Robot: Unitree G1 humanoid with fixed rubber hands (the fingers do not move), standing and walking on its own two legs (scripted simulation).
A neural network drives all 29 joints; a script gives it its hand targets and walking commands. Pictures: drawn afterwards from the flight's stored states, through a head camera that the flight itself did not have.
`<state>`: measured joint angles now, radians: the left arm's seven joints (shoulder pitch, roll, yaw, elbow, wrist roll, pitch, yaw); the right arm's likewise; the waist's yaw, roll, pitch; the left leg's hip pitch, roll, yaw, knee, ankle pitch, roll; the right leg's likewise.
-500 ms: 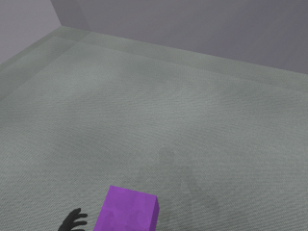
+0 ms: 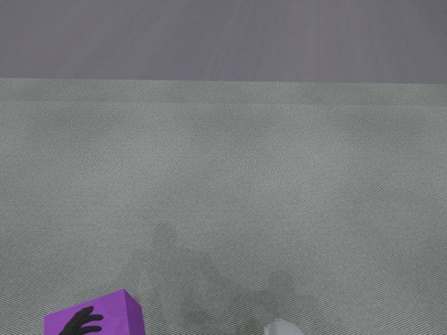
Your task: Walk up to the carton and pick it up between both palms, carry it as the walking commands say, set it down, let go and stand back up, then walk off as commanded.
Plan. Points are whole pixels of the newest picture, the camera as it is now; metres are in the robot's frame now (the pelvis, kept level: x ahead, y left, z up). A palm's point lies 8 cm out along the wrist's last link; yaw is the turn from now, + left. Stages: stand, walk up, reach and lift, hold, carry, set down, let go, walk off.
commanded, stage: walk off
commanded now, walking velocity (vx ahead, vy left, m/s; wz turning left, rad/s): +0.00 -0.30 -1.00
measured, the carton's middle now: out of the picture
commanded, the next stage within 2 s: stand in 0.74 s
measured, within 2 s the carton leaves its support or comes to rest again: neither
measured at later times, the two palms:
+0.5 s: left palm (222, 308) +0.21 +0.02 -0.13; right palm out of the picture -0.10 -0.46 -0.09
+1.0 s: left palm (356, 334) +0.17 -0.23 -0.10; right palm out of the picture -0.25 -0.58 -0.13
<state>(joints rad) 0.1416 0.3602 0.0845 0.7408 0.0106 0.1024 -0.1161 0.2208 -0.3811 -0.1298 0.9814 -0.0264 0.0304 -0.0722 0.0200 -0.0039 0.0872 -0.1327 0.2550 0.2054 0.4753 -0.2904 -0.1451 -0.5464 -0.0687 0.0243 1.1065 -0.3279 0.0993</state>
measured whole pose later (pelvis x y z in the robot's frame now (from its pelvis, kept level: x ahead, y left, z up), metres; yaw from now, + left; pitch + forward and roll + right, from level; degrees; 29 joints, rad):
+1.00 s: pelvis -0.10 -0.33 +0.00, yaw -49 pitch +1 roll +0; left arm 0.16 0.27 0.03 0.87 0.02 0.03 -0.01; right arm 0.16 -0.30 -0.08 0.86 -0.01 0.07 -0.01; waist 0.00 0.05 0.09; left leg -0.52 0.14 0.13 1.16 -0.45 -0.07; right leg -0.30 0.02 -0.05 0.50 -0.21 -0.05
